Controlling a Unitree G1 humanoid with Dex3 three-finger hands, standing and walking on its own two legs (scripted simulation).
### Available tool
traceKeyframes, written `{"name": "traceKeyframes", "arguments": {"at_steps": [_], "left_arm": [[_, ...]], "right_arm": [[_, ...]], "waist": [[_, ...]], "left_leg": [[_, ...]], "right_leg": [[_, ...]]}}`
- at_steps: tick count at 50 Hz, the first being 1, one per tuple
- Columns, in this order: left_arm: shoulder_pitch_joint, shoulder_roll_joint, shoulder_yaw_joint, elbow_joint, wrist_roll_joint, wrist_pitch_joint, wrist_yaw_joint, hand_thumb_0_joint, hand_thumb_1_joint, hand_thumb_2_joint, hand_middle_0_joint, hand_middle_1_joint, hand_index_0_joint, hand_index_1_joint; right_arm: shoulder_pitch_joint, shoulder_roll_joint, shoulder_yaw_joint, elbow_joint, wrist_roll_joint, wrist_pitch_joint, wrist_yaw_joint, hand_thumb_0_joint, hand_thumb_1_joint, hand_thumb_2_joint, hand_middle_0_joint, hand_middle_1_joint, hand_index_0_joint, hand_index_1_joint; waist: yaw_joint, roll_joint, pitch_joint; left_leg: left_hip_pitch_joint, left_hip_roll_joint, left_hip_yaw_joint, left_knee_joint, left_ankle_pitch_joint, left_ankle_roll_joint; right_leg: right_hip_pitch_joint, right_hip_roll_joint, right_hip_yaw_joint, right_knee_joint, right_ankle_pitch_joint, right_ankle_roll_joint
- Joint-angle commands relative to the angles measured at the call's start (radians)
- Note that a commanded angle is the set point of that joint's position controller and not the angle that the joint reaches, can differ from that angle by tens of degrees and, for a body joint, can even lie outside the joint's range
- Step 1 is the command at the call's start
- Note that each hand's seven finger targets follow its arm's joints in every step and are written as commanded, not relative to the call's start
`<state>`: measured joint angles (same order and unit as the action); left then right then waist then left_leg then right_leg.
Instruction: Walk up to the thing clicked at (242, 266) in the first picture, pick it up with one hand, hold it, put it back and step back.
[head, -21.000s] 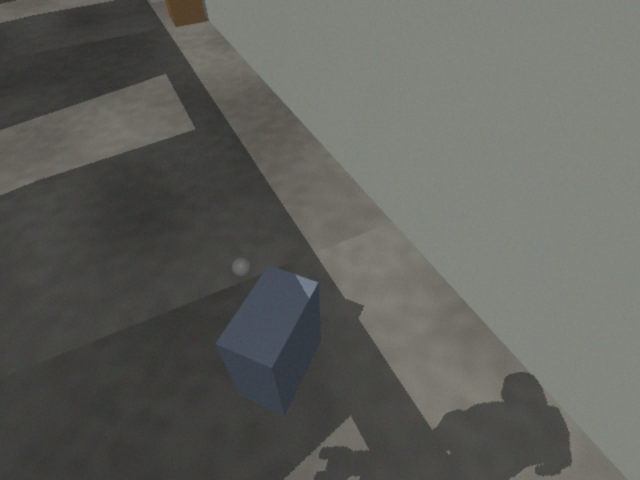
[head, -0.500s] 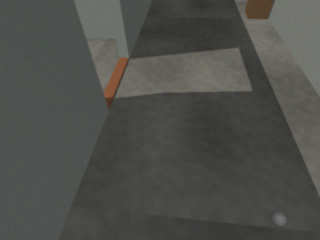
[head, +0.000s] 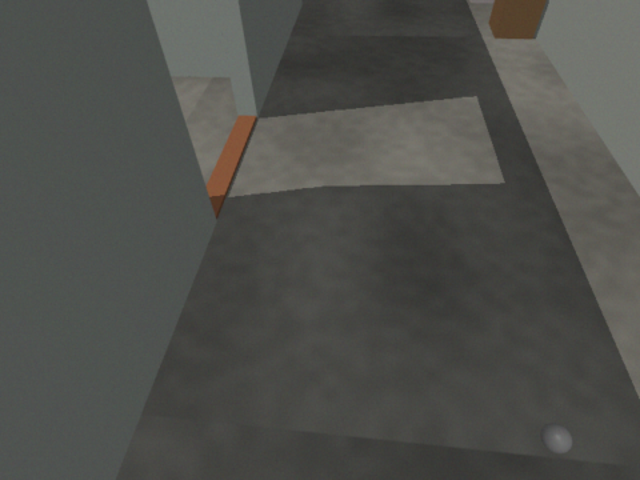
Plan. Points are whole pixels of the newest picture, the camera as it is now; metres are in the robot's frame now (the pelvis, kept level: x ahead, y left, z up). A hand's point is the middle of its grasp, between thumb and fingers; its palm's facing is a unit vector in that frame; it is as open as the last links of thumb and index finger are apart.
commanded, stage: stand
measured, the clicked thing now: (556, 438) +0.36 -0.63 -0.74
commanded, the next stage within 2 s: walk up in 0.56 s
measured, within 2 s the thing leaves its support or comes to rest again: neither
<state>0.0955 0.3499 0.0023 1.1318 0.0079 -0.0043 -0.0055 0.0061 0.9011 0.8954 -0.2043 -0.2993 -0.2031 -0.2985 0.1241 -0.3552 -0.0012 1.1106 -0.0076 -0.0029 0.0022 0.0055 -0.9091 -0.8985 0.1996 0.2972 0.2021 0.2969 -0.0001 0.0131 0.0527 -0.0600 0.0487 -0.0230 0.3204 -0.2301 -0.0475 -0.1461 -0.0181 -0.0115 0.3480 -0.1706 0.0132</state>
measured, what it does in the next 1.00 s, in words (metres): walks ahead: right foot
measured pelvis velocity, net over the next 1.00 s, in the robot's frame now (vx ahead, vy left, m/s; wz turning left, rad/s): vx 0.10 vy -0.07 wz -0.13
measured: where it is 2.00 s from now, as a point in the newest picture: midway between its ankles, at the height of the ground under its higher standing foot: (362, 378)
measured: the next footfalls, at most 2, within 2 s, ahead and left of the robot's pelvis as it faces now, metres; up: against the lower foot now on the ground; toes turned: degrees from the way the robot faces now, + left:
right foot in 0.82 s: +0.14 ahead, -0.18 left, +0.00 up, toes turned -8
left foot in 1.26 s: +0.40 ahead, +0.06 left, +0.00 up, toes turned -4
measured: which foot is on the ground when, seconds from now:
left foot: down 0.00-0.84, up 0.86-1.00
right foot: down 0.00-0.62, up 0.64-0.80, down 0.82-1.00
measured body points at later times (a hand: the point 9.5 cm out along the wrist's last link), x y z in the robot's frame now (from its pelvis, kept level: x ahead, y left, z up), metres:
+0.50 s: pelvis +0.00 +0.00 +0.00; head +0.01 +0.00 +0.45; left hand +0.07 +0.30 -0.13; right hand +0.06 -0.30 -0.13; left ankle -0.03 +0.15 -0.75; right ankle +0.01 -0.13 -0.75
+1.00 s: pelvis +0.10 -0.07 -0.01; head +0.09 -0.09 +0.44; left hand +0.16 +0.26 -0.11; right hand +0.13 -0.41 -0.14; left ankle +0.09 +0.07 -0.68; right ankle +0.10 -0.17 -0.75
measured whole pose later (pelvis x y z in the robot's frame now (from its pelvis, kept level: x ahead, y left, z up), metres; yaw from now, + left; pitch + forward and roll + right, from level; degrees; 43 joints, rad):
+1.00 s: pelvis +0.10 -0.07 -0.01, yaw -7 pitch -4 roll +0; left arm 0.31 0.39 0.07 0.98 0.02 -0.05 -0.06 0.01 0.90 0.90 -0.20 -0.30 -0.20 -0.30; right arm 0.24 -0.45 -0.09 0.98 -0.02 -0.01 0.05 0.01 -0.91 -0.90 0.20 0.30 0.20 0.30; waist 0.04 0.07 0.06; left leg -0.38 0.06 0.02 1.06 -0.37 0.03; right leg -0.18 0.02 -0.03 0.50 -0.26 -0.04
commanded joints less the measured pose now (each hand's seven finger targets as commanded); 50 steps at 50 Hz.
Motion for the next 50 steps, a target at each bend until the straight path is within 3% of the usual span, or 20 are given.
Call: {"name": "traceKeyframes", "arguments": {"at_steps": [1,14,20,27,28,29,30,31,32,33,35,39,40,41,42,43,44,45,48,50], "left_arm": [[-0.029,0.223,0.045,-0.060,0.000,-0.026,0.011,0.000,0.900,0.900,-0.200,-0.300,-0.200,-0.300],[-0.029,0.223,0.043,-0.062,0.001,-0.025,0.012,0.000,0.900,0.900,-0.200,-0.300,-0.200,-0.300],[-0.022,0.220,0.041,-0.065,-0.002,-0.030,0.013,0.000,0.900,0.900,-0.200,-0.300,-0.200,-0.300],[-0.026,0.221,0.042,-0.064,-0.002,-0.025,0.012,0.000,0.900,0.900,-0.200,-0.300,-0.200,-0.300],[0.034,0.297,0.105,-0.141,0.023,-0.030,-0.022,0.000,0.900,0.900,-0.200,-0.300,-0.200,-0.300],[0.002,0.288,0.108,-0.139,0.031,-0.026,-0.035,0.000,0.900,0.900,-0.200,-0.300,-0.200,-0.300],[-0.052,0.263,0.105,-0.158,0.032,-0.021,-0.045,0.000,0.900,0.900,-0.200,-0.300,-0.200,-0.300],[-0.107,0.240,0.105,-0.185,0.033,-0.018,-0.054,0.000,0.900,0.900,-0.200,-0.300,-0.200,-0.300],[-0.122,0.246,0.110,-0.216,0.034,-0.020,-0.055,0.000,0.900,0.900,-0.200,-0.300,-0.200,-0.300],[-0.122,0.247,0.110,-0.228,0.032,-0.025,-0.059,0.000,0.900,0.900,-0.200,-0.300,-0.200,-0.300],[-0.081,0.248,0.110,-0.233,0.021,-0.036,-0.076,0.000,0.900,0.900,-0.200,-0.300,-0.200,-0.300],[0.164,0.234,0.129,-0.174,0.016,-0.039,-0.087,0.000,0.900,0.900,-0.200,-0.300,-0.200,-0.300],[0.271,0.255,0.143,-0.135,0.016,-0.045,-0.077,0.000,0.900,0.900,-0.200,-0.300,-0.200,-0.300],[0.389,0.323,0.170,-0.103,0.023,-0.054,-0.060,0.000,0.900,0.900,-0.200,-0.300,-0.200,-0.300],[0.456,0.408,0.195,-0.110,0.034,-0.059,-0.040,0.000,0.900,0.900,-0.200,-0.300,-0.200,-0.300],[0.333,0.432,0.186,-0.180,0.033,-0.065,-0.040,0.000,0.900,0.900,-0.200,-0.300,-0.200,-0.300],[0.200,0.459,0.180,-0.232,0.021,-0.063,-0.044,0.000,0.900,0.900,-0.200,-0.300,-0.200,-0.300],[0.160,0.430,0.172,-0.250,0.010,-0.065,-0.042,0.000,0.900,0.900,-0.200,-0.300,-0.200,-0.300],[0.141,0.335,0.142,-0.250,-0.006,-0.079,-0.035,0.000,0.900,0.900,-0.200,-0.300,-0.200,-0.300],[0.160,0.317,0.133,-0.255,-0.004,-0.087,-0.036,0.000,0.900,0.900,-0.200,-0.300,-0.200,-0.300]], "right_arm": [[-0.028,-0.216,-0.040,-0.055,-0.002,-0.021,-0.011,0.000,-0.900,-0.900,0.200,0.300,0.200,0.300],[-0.026,-0.210,-0.042,-0.055,-0.003,-0.018,-0.009,0.000,-0.900,-0.900,0.200,0.300,0.200,0.300],[-0.021,-0.214,-0.043,-0.057,-0.003,-0.018,-0.008,0.000,-0.900,-0.900,0.200,0.300,0.200,0.300],[-0.024,-0.214,-0.042,-0.055,-0.003,-0.019,-0.010,0.000,-0.900,-0.900,0.200,0.300,0.200,0.300],[0.034,-0.307,-0.107,-0.117,-0.027,-0.045,0.007,0.000,-0.900,-0.900,0.200,0.300,0.200,0.300],[0.065,-0.321,-0.119,-0.101,-0.034,-0.051,0.015,0.000,-0.900,-0.900,0.200,0.300,0.200,0.300],[0.093,-0.329,-0.128,-0.099,-0.038,-0.052,0.019,0.000,-0.900,-0.900,0.200,0.300,0.200,0.300],[0.119,-0.345,-0.142,-0.106,-0.035,-0.054,0.020,0.000,-0.900,-0.900,0.200,0.300,0.200,0.300],[0.112,-0.371,-0.152,-0.128,-0.037,-0.061,0.020,0.000,-0.900,-0.900,0.200,0.300,0.200,0.300],[0.099,-0.374,-0.157,-0.140,-0.042,-0.072,0.017,0.000,-0.900,-0.900,0.200,0.300,0.200,0.300],[0.077,-0.334,-0.147,-0.167,-0.042,-0.080,0.017,0.000,-0.900,-0.900,0.200,0.300,0.200,0.300],[-0.093,-0.317,-0.150,-0.239,-0.046,-0.070,0.031,0.000,-0.900,-0.900,0.200,0.300,0.200,0.300],[-0.091,-0.288,-0.142,-0.247,-0.047,-0.063,0.031,0.000,-0.900,-0.900,0.200,0.300,0.200,0.300],[-0.035,-0.236,-0.123,-0.249,-0.045,-0.058,0.031,0.000,-0.900,-0.900,0.200,0.300,0.200,0.300],[0.015,-0.152,-0.092,-0.267,-0.030,-0.055,0.035,0.000,-0.900,-0.900,0.200,0.300,0.200,0.300],[0.047,-0.203,-0.103,-0.275,-0.014,-0.043,0.037,0.000,-0.900,-0.900,0.200,0.300,0.200,0.300],[0.049,-0.288,-0.128,-0.259,-0.024,-0.037,0.034,0.000,-0.900,-0.900,0.200,0.300,0.200,0.300],[0.027,-0.313,-0.133,-0.252,-0.020,-0.042,0.039,0.000,-0.900,-0.900,0.200,0.300,0.200,0.300],[0.136,-0.269,-0.119,-0.205,-0.005,-0.041,0.048,0.000,-0.900,-0.900,0.200,0.300,0.200,0.300],[0.145,-0.260,-0.121,-0.215,-0.016,-0.038,0.062,0.000,-0.900,-0.900,0.200,0.300,0.200,0.300]], "waist": [[0.002,-0.015,-0.088],[0.001,-0.022,-0.062],[-0.002,-0.006,-0.089],[0.000,0.002,-0.069],[-0.009,-0.016,-0.163],[-0.028,0.022,-0.094],[-0.057,0.073,-0.019],[-0.085,0.144,0.047],[-0.089,0.150,0.119],[-0.075,0.109,0.151],[-0.044,0.092,0.132],[0.096,0.183,0.020],[0.136,0.074,-0.029],[0.176,-0.146,-0.101],[0.195,-0.398,-0.079],[0.121,-0.303,-0.062],[0.073,-0.217,0.021],[0.059,-0.152,0.082],[0.008,-0.129,0.074],[0.010,-0.128,0.088]], "left_leg": [[-0.027,0.087,-0.045,-0.045,0.190,0.057],[-0.046,0.082,-0.044,-0.051,0.131,0.060],[-0.038,0.081,-0.040,-0.044,0.187,0.058],[-0.045,0.082,-0.042,-0.056,0.156,0.059],[0.033,0.067,-0.038,0.026,-0.317,0.128],[0.036,0.100,-0.085,0.000,-0.483,0.157],[0.102,0.140,-0.141,-0.061,-0.548,0.176],[0.074,0.249,-0.254,-0.162,-0.591,0.223],[0.041,0.358,-0.345,-0.217,-0.533,0.281],[0.034,0.389,-0.362,-0.224,-0.456,0.300],[0.047,0.321,-0.262,-0.209,-0.374,0.280],[-0.153,0.185,0.024,-0.006,-0.234,0.190],[-0.224,0.121,0.089,0.195,-0.213,0.168],[-0.360,0.050,0.147,0.499,-0.230,0.140],[-0.577,-0.059,0.125,0.720,-0.411,0.101],[-0.595,-0.075,0.028,0.822,-0.355,0.076],[-0.535,0.005,-0.024,0.829,-0.303,0.077],[-0.558,0.045,-0.038,0.836,-0.237,0.080],[-0.468,0.087,-0.042,0.742,-0.087,0.086],[-0.448,0.087,-0.018,0.670,-0.048,0.074]], "right_leg": [[0.063,-0.107,0.081,-0.033,0.199,-0.037],[0.041,-0.104,0.086,-0.055,0.114,-0.032],[0.070,-0.111,0.084,-0.036,0.220,-0.036],[0.060,-0.107,0.084,-0.040,0.169,-0.037],[-0.008,-0.048,0.103,0.032,-0.329,-0.071],[-0.155,-0.048,0.094,0.093,-0.457,-0.073],[-0.343,-0.013,0.048,0.175,-0.432,-0.052],[-0.428,0.013,0.000,0.345,-0.313,-0.035],[-0.522,-0.021,0.044,0.465,-0.295,-0.026],[-0.549,-0.064,0.098,0.470,-0.278,-0.031],[-0.511,-0.081,0.094,0.442,-0.251,-0.028],[-0.046,-0.053,-0.022,0.207,-0.085,-0.031],[0.117,-0.007,-0.037,0.154,-0.025,-0.020],[0.314,0.007,0.014,0.128,-0.097,-0.027],[0.345,-0.157,0.347,-0.028,-0.420,-0.062],[0.205,-0.334,0.738,-0.268,-0.742,-0.151],[0.035,-0.383,0.793,-0.283,-0.827,-0.221],[0.009,-0.353,0.723,-0.261,-0.723,-0.252],[-0.044,-0.220,0.388,-0.185,-0.414,-0.180],[-0.075,-0.199,0.319,-0.192,-0.341,-0.204]]}}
